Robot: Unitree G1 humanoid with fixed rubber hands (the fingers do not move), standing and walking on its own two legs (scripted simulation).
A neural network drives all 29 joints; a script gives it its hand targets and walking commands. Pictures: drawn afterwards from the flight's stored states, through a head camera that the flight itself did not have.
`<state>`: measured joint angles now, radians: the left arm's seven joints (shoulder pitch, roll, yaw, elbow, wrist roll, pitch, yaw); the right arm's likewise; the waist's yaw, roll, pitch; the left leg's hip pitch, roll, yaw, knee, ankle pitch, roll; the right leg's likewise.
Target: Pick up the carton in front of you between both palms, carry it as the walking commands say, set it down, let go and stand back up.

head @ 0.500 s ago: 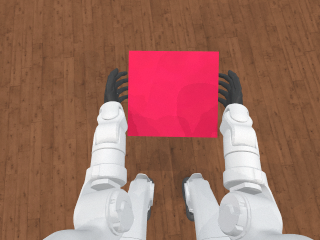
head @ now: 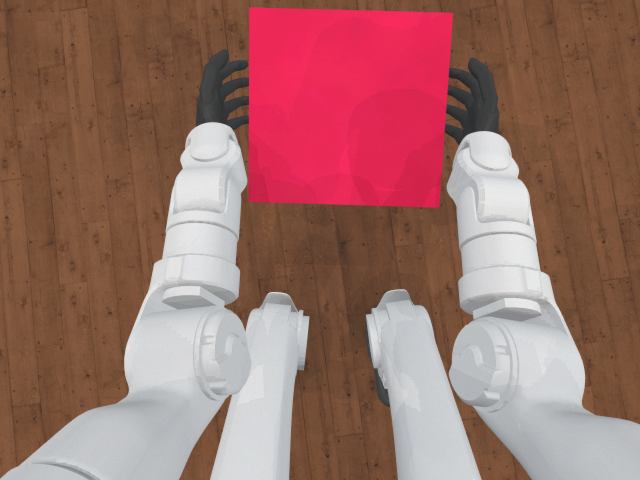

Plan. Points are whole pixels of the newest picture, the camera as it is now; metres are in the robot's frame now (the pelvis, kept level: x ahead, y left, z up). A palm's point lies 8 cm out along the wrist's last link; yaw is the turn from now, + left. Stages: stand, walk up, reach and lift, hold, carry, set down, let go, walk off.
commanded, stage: set down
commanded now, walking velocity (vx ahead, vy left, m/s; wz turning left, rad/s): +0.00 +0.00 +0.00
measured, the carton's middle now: (342, 127) +0.52 -0.01 -0.19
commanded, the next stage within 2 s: none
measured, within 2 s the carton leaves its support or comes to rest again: rests again in 1.22 s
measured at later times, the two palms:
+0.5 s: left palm (246, 135) +0.53 +0.13 -0.25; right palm (438, 146) +0.51 -0.16 -0.25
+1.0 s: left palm (250, 133) +0.55 +0.13 -0.29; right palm (435, 145) +0.52 -0.17 -0.29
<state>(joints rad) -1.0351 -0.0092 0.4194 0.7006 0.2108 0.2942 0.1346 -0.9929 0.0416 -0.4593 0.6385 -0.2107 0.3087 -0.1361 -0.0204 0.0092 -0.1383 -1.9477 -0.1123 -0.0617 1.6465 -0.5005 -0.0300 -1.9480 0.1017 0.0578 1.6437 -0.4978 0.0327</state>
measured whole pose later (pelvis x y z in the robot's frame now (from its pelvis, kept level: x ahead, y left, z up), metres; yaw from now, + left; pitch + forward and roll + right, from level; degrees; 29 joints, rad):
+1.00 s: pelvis -0.01 +0.00 -0.14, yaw -1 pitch +40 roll -1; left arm -1.45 0.23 0.32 1.02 0.08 0.21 0.10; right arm -1.37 -0.16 -0.41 0.90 -0.08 0.23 -0.09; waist -0.04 0.01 0.26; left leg -2.25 -0.13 -0.03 2.18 -0.62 -0.03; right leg -2.24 0.12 0.03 2.17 -0.62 0.05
